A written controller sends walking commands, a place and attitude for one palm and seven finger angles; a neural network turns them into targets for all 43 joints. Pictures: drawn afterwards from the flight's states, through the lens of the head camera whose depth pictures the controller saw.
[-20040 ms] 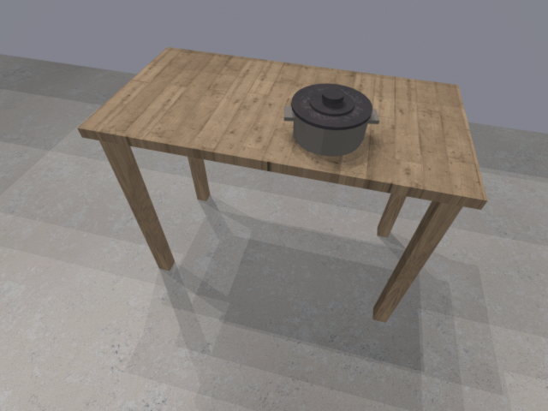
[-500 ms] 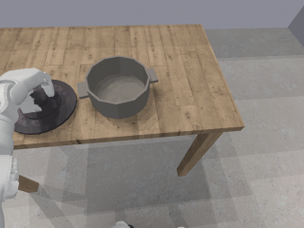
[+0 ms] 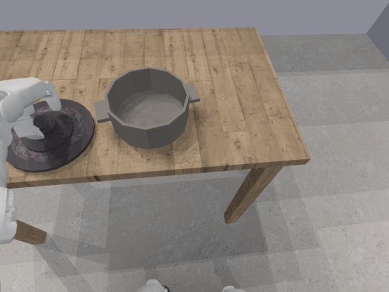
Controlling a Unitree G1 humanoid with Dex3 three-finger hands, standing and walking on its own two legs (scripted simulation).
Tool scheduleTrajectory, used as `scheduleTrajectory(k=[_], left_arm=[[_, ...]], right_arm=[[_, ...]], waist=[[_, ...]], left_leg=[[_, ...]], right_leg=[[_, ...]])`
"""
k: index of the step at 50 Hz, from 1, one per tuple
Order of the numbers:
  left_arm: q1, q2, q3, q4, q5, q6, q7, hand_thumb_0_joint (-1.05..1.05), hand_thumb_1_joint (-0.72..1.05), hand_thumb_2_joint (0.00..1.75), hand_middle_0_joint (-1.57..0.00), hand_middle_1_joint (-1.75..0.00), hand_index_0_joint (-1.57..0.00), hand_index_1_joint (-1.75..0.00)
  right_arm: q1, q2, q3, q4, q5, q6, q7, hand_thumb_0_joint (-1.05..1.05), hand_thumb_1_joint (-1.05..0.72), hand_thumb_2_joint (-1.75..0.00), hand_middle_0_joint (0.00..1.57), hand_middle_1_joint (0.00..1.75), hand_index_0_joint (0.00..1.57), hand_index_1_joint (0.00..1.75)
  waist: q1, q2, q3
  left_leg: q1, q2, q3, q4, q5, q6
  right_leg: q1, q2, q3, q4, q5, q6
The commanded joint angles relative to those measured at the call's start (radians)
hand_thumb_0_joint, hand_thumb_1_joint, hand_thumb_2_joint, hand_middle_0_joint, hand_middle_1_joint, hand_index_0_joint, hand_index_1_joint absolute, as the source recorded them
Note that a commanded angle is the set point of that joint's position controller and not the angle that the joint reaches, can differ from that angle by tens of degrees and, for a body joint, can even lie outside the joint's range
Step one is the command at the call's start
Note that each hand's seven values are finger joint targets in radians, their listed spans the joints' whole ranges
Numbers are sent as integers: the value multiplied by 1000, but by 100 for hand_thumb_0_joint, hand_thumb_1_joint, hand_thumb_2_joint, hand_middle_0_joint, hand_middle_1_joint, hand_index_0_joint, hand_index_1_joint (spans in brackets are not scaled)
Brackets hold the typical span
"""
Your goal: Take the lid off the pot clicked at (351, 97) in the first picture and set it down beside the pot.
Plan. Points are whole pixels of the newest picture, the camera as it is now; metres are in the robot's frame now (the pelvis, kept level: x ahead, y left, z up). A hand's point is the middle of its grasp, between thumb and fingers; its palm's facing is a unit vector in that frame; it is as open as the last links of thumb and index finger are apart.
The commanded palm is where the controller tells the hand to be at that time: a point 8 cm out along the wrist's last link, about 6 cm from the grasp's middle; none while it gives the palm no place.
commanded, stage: open the fingers wide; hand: left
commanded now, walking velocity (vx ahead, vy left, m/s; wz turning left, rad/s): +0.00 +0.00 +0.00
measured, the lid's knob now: (43, 126) +0.47 +0.31 +0.02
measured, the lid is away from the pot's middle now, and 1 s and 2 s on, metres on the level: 0.23 0.23 0.23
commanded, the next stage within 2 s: raise the empty hand in 0.32 s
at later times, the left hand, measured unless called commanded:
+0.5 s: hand (31, 115) +0.46 +0.31 +0.07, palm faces -0.44 -0.08 -0.89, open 11.0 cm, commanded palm +0.48 +0.30 +0.14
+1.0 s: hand (14, 96) +0.46 +0.31 +0.12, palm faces -0.40 -0.08 -0.91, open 11.1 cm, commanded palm +0.48 +0.31 +0.19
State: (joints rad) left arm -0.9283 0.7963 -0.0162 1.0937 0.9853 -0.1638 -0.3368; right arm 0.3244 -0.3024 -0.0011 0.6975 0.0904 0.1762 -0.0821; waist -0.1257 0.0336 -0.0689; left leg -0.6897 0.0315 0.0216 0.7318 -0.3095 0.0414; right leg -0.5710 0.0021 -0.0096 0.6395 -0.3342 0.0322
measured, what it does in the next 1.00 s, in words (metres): stands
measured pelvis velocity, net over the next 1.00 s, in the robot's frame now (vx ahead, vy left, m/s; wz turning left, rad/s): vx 0.01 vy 0.01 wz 0.01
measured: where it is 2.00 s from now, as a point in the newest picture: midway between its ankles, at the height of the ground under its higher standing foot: outside the picture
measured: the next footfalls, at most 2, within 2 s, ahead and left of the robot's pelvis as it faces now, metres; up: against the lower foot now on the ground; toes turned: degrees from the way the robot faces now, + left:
none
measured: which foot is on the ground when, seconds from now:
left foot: down 0.00-1.00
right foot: down 0.00-1.00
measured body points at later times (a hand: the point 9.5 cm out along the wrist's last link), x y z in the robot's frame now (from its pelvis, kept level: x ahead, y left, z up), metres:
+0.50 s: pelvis +0.00 +0.01 +0.00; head +0.10 +0.02 +0.44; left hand +0.48 +0.31 +0.12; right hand +0.02 -0.27 -0.12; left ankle +0.02 +0.09 -0.71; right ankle -0.02 -0.15 -0.71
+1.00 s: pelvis +0.01 +0.01 +0.01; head +0.08 +0.01 +0.45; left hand +0.48 +0.31 +0.17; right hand +0.05 -0.27 -0.11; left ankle +0.02 +0.09 -0.71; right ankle -0.02 -0.15 -0.71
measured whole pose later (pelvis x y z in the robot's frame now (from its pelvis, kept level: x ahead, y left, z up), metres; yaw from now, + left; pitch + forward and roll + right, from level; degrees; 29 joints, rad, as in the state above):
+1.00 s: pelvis +0.01 +0.01 +0.01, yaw +0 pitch +12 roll -3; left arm -0.97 0.78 -0.05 1.02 0.95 -0.11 -0.39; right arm 0.31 -0.29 0.00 0.68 0.10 0.18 -0.06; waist -0.10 0.04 -0.06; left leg -0.58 0.01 0.03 0.64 -0.28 0.05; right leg -0.46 -0.02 0.00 0.55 -0.30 0.04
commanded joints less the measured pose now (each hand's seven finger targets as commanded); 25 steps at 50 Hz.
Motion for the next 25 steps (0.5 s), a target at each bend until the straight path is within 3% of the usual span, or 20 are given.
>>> scheduleTrajectory(k=[1,3,4,5,7,8,9,10,11,13,14,15,16,18,20,22,24,25], left_arm=[[-451,350,117,-236,-13,-13,48,0,1,61,-34,-89,-34,-89],[-429,307,95,-218,-21,-12,47,0,1,61,-33,-89,-33,-89],[-415,350,132,-220,-15,-13,53,0,1,61,-33,-89,-33,-89],[-393,319,105,-174,-14,-3,55,0,1,61,-34,-89,-34,-89],[-398,346,119,-156,-12,6,62,0,0,62,-34,-88,-34,-88],[-408,324,105,-184,-14,1,57,0,0,62,-34,-88,-34,-88],[-395,343,118,-186,-7,-1,59,0,0,62,-34,-88,-34,-88],[-401,315,90,-157,-7,4,58,0,0,62,-34,-88,-34,-88],[-421,340,111,-192,-6,3,59,0,0,63,-34,-87,-34,-87],[-443,321,97,-228,-13,-5,54,0,0,63,-34,-87,-34,-87],[-432,348,119,-218,-6,-7,56,0,0,63,-34,-87,-34,-87],[-442,324,100,-216,-8,-5,56,0,0,63,-34,-87,-34,-87],[-419,306,94,-191,-12,-3,57,0,0,63,-34,-87,-34,-87],[-431,289,82,-201,-18,-6,53,0,-1,63,-34,-87,-34,-87],[-438,264,60,-179,-13,3,57,0,-1,64,-34,-87,-34,-87],[-461,308,95,-235,-10,1,65,0,-1,64,-34,-87,-34,-87],[-473,330,121,-313,-9,-9,69,0,-1,64,-34,-87,-34,-87],[-446,295,99,-267,-12,3,72,0,-1,64,-34,-87,-34,-87]], right_arm=[[120,-176,-61,-52,-10,-13,-16,0,-90,-90,20,30,20,30],[121,-172,-60,-51,-10,-16,-11,0,-90,-90,20,30,20,30],[124,-177,-64,-49,-13,-9,-10,0,-90,-90,20,30,20,30],[120,-173,-62,-51,-12,-8,-6,0,-90,-90,20,30,20,30],[120,-179,-60,-51,-9,-3,-3,0,-90,-90,20,30,20,30],[118,-178,-60,-54,-9,-6,-2,0,-90,-90,20,30,20,30],[122,-178,-62,-58,-11,-2,-1,0,-90,-90,20,30,20,30],[119,-176,-60,-53,-10,-2,0,0,-90,-90,20,30,20,30],[120,-178,-62,-55,-10,1,-1,0,-90,-90,20,30,20,30],[118,-175,-62,-58,-9,-4,-1,0,-90,-90,20,30,20,30],[124,-175,-64,-59,-11,-1,-3,0,-90,-90,20,30,20,30],[121,-174,-64,-55,-11,-1,-2,0,-90,-90,20,30,20,30],[126,-172,-65,-57,-12,-1,-3,0,-90,-90,20,30,20,30],[121,-174,-63,-56,-9,-3,-1,0,-90,-90,20,30,20,30],[126,-173,-66,-48,-12,0,3,0,-90,-90,20,30,20,30],[122,-172,-68,-56,-13,-1,5,0,-90,-90,20,30,20,30],[116,-166,-71,-67,-16,1,4,0,-90,-90,20,30,20,30],[112,-163,-69,-66,-16,1,6,0,-90,-90,20,30,20,30]], waist=[[4,131,-472],[5,137,-454],[10,124,-472],[2,109,-438],[6,77,-403],[8,101,-425],[10,119,-437],[-1,98,-409],[4,101,-428],[4,137,-449],[4,136,-456],[-1,142,-442],[-5,108,-430],[0,131,-425],[-11,116,-406],[3,144,-461],[13,178,-531],[8,163,-496]], left_leg=[[511,-33,-21,-29,420,41],[521,-27,-20,-31,464,39],[525,-29,-22,-27,470,39],[495,-33,-15,-29,435,38],[440,-37,-11,-39,374,40],[474,-33,-12,-41,414,41],[486,-37,-15,-38,414,38],[467,-36,-13,-38,386,37],[473,-34,-16,-42,382,38],[511,-29,-17,-43,426,39],[522,-32,-23,-38,422,39],[527,-27,-26,-40,422,35],[515,-29,-25,-41,407,37],[518,-26,-25,-44,430,35],[520,-25,-25,-39,412,35],[544,-27,-29,-42,434,33],[621,-23,-42,-38,549,28],[603,-23,-41,-38,534,26]], right_leg=[[-25,72,-52,-70,287,-72],[-41,73,-59,-70,297,-74],[-29,73,-57,-69,303,-71],[-37,76,-57,-71,292,-70],[-18,74,-54,-75,279,-71],[-22,73,-56,-73,297,-74],[-29,75,-55,-74,283,-73],[-42,76,-57,-74,268,-73],[-31,74,-54,-77,269,-72],[-34,73,-57,-76,283,-75],[-41,76,-55,-78,267,-73],[-59,75,-60,-76,257,-73],[-64,78,-60,-81,248,-71],[-70,74,-61,-77,255,-76],[-93,77,-61,-79,237,-72],[-59,75,-56,-77,259,-75],[-43,77,-59,-75,294,-75],[-56,78,-63,-76,282,-74]])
